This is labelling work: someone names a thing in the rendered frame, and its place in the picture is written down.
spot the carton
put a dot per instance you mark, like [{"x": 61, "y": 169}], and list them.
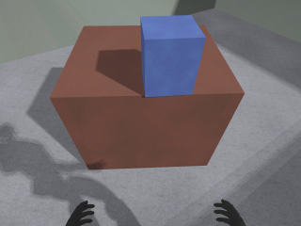
[{"x": 171, "y": 51}]

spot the pedestal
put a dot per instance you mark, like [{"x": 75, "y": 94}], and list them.
[{"x": 100, "y": 98}]

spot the robot left hand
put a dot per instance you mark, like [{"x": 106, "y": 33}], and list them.
[{"x": 75, "y": 219}]

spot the robot right hand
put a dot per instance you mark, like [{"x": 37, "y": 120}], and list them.
[{"x": 233, "y": 219}]

